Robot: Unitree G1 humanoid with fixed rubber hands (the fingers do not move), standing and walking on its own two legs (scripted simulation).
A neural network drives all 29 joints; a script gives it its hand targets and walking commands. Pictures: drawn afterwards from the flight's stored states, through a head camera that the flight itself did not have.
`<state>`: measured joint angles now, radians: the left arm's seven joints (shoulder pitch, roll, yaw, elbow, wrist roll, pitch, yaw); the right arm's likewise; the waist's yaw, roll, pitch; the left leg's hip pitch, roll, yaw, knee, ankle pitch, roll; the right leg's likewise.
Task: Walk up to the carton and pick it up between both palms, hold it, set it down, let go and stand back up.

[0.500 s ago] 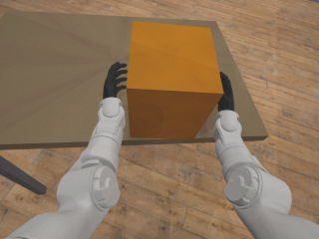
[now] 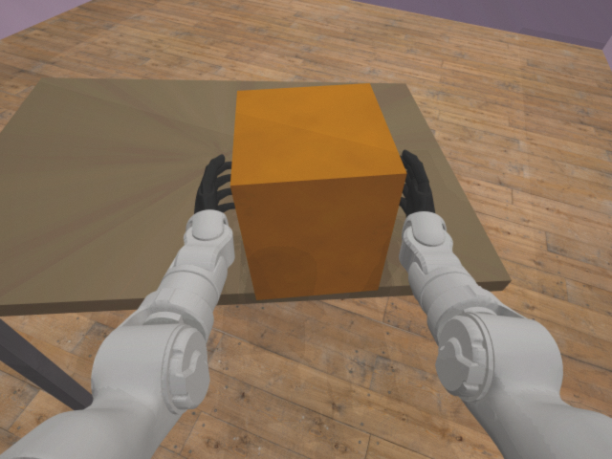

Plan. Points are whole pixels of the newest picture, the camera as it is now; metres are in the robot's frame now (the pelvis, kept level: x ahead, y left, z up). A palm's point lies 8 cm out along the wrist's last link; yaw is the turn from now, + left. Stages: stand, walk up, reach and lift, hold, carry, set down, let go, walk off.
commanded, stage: reach and lift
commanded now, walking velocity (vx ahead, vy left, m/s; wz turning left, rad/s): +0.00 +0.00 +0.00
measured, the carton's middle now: (311, 195) +0.49 +0.02 +0.07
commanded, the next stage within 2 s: none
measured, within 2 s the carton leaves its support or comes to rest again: neither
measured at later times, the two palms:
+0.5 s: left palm (181, 158) +0.40 +0.17 +0.20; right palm (432, 171) +0.40 -0.11 +0.20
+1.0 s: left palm (179, 164) +0.38 +0.17 +0.21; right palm (443, 171) +0.38 -0.11 +0.22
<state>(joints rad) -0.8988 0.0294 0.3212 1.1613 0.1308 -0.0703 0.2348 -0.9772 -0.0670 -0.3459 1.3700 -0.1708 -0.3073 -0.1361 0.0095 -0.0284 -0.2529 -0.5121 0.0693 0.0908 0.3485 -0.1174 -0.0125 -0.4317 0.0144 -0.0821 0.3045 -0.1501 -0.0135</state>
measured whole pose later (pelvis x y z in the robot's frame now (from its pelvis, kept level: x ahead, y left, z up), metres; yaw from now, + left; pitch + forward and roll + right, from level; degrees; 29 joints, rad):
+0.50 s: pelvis -0.02 +0.00 +0.01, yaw +1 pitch +2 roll -1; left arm -1.03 0.03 0.43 0.95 0.29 0.31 0.19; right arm -1.08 -0.04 -0.40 1.26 -0.09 0.00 -0.15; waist -0.01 -0.07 -0.12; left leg -0.23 0.05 0.09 0.30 -0.10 -0.01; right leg -0.15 0.00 -0.08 0.27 -0.15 -0.01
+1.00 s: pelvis -0.03 +0.00 +0.01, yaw +2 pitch -2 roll -1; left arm -0.93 0.02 0.33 0.72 0.27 0.50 0.19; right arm -1.04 -0.03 -0.25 1.10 0.04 0.13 -0.19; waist -0.06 -0.07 -0.09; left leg -0.19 0.05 0.07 0.33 -0.11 -0.01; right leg -0.09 0.00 -0.10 0.27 -0.15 -0.01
